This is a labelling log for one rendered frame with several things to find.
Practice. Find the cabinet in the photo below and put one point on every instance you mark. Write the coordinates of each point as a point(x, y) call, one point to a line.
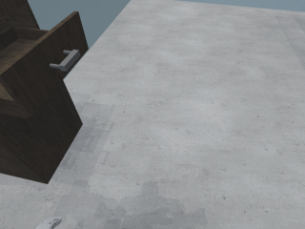
point(32, 148)

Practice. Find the handle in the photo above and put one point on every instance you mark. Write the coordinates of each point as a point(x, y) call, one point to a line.
point(68, 61)

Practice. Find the left robot hand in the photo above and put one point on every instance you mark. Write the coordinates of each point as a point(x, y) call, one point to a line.
point(50, 223)

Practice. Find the drawer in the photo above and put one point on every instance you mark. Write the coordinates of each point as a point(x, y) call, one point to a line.
point(26, 77)

